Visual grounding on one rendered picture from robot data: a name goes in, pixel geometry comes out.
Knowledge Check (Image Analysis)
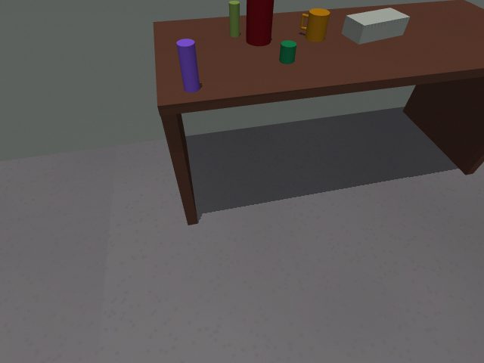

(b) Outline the desk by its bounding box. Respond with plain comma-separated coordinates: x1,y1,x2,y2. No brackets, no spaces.
154,0,484,225

